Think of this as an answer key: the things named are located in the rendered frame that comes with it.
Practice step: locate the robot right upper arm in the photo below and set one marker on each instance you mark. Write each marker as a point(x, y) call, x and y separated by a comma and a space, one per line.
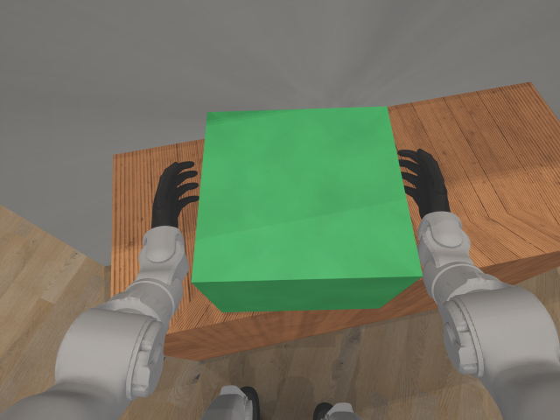
point(504, 338)

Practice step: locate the pedestal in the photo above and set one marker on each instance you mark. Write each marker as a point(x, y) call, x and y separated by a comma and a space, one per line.
point(498, 150)

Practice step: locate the left robot hand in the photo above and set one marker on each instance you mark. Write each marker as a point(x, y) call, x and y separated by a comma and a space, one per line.
point(166, 205)

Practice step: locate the robot left upper arm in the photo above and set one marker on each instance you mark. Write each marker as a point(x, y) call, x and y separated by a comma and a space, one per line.
point(110, 358)

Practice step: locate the carton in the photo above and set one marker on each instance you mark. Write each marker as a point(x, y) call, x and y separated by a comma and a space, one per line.
point(302, 210)

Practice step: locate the right robot hand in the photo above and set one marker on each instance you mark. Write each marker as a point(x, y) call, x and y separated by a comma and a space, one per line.
point(430, 193)

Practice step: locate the robot right forearm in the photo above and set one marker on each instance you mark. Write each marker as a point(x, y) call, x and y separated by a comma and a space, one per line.
point(448, 270)

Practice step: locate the robot right foot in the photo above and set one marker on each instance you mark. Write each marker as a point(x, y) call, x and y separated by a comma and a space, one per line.
point(321, 410)

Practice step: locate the robot left forearm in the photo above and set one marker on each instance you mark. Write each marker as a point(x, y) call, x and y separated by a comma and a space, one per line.
point(158, 289)

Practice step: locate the robot left shin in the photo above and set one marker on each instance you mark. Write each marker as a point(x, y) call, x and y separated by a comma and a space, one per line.
point(231, 389)

